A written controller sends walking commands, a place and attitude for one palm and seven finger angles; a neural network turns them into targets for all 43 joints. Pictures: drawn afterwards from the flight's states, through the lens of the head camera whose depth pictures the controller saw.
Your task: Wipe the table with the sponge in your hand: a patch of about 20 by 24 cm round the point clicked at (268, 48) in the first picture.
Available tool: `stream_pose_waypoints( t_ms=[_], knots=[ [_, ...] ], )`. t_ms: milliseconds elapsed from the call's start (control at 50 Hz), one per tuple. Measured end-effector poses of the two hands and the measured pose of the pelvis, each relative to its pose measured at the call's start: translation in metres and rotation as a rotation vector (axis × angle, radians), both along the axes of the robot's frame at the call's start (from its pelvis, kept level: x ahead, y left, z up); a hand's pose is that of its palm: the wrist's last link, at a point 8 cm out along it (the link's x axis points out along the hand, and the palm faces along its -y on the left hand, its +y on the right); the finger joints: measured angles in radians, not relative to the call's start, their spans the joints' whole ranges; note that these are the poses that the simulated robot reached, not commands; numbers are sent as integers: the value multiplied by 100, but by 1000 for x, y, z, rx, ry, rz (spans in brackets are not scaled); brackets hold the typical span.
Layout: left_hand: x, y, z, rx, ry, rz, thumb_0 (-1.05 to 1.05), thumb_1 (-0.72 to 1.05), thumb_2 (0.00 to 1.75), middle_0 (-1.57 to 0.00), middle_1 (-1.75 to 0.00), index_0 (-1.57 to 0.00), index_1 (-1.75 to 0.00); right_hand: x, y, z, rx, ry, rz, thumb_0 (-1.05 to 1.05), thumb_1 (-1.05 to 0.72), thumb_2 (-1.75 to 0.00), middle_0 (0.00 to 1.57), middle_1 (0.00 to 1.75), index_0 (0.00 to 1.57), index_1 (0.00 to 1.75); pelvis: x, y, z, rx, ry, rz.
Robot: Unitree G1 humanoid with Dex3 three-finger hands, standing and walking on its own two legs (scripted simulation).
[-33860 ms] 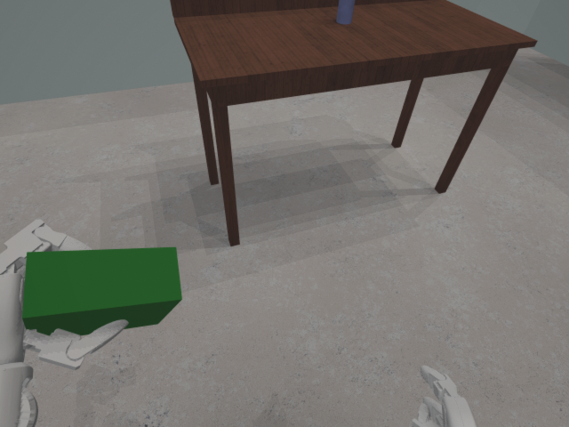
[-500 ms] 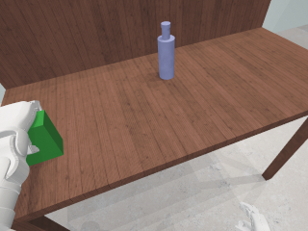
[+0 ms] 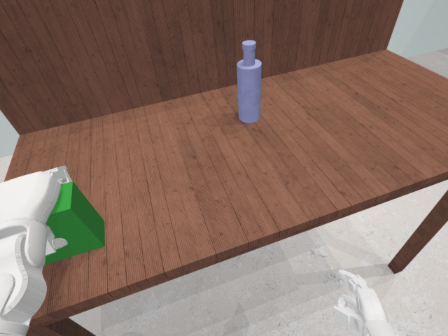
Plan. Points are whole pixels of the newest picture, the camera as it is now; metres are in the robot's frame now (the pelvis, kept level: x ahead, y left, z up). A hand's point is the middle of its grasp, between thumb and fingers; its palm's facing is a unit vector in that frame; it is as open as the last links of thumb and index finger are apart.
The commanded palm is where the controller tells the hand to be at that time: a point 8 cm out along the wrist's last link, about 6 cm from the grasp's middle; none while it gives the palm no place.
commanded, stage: wipe back along the first lane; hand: left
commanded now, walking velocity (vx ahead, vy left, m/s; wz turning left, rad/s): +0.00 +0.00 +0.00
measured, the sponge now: (62, 232) +0.24 +0.34 +0.08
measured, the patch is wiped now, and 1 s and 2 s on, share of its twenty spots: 1.00 1.00 1.00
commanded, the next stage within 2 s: lift the sponge slowly off the table in 0.10 s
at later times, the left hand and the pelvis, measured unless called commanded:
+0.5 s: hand (46, 225) +0.22 +0.32 +0.13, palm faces +0.06 -0.03 -1.00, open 10.1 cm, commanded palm +0.19 +0.31 +0.18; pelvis -0.01 -0.01 +0.00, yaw +0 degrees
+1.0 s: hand (46, 221) +0.22 +0.31 +0.14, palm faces +0.06 -0.03 -1.00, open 10.0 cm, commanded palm +0.19 +0.31 +0.22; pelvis -0.02 -0.02 +0.00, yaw +1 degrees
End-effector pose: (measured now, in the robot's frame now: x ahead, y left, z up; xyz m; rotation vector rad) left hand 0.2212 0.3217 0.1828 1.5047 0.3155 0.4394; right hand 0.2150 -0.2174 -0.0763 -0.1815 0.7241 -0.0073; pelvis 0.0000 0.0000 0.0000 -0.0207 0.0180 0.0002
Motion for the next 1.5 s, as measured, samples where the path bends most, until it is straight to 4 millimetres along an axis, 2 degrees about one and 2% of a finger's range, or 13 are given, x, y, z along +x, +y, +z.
stream_pose_waypoints(
  t_ms=[240, 440, 620, 740, 860, 1200, 1380, 1500],
  knots=[
    [-22, -10, -1, -10, -20, 8, 1, -48, 107, -68, -139, -70, -139, 4, 14, 6, 15, -33, 36, 2, -91, -90, 20, 30, 20, 30, -6, 0, 0, 1, -17, -2],
    [-18, -8, -1, -21, 13, 18, 0, -49, 107, -69, -138, -71, -139, -4, 4, 6, -20, -30, 31, 2, -91, -90, 20, 30, 20, 30, -12, -7, 0, 2, -30, 1],
    [-22, -13, 2, -21, 26, -4, 0, -49, 107, -69, -138, -72, -138, -11, -8, 3, -34, -29, 21, 2, -91, -90, 20, 30, 20, 30, -13, -12, 0, 2, -41, 5],
    [-26, -17, 3, -27, 32, -11, 0, -50, 107, -70, -137, -72, -137, -10, -7, 1, -33, -30, 33, 2, -91, -90, 20, 30, 20, 30, -16, -16, 1, 4, -48, 13],
    [-21, -16, 4, -31, 39, 0, -1, -50, 107, -71, -136, -73, -136, -8, -3, 1, -31, -37, 51, 2, -91, -90, 20, 30, 20, 30, -19, -20, 2, 5, -56, 19],
    [-23, -13, 29, -17, 11, 8, 0, -51, 107, -73, -134, -75, -134, -3, -5, 9, -34, -74, 62, 2, -91, -90, 20, 30, 20, 30, -25, -22, 3, 6, -70, 22],
    [-22, -20, 38, -10, -2, -33, 0, -51, 107, -73, -134, -75, -134, -7, 2, 11, -24, -80, 71, 2, -91, -90, 20, 30, 20, 30, -31, -21, 4, 9, -76, 21],
    [-19, -14, 48, -1, -19, -14, 0, -51, 107, -73, -134, -75, -134, -12, 5, 11, -16, -75, 75, 2, -91, -90, 20, 30, 20, 30, -35, -20, 5, 10, -78, 17]
  ],
)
